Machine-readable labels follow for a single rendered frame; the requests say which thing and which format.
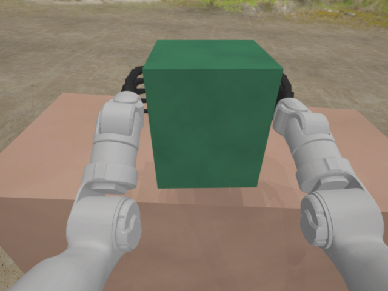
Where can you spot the robot left hand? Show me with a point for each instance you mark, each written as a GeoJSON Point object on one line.
{"type": "Point", "coordinates": [131, 82]}

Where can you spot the left robot forearm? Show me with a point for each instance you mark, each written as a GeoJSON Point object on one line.
{"type": "Point", "coordinates": [115, 145]}

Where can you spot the right robot upper arm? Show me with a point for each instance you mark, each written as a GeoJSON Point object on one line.
{"type": "Point", "coordinates": [347, 225]}

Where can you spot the pedestal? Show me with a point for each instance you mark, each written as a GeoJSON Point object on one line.
{"type": "Point", "coordinates": [193, 239]}

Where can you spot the left robot upper arm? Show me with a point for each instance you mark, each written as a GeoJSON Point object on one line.
{"type": "Point", "coordinates": [100, 230]}

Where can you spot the right robot forearm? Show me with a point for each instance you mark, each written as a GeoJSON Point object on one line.
{"type": "Point", "coordinates": [319, 163]}

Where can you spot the robot right hand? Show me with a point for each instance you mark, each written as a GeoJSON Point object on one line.
{"type": "Point", "coordinates": [285, 89]}

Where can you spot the carton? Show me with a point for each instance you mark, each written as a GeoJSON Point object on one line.
{"type": "Point", "coordinates": [210, 105]}

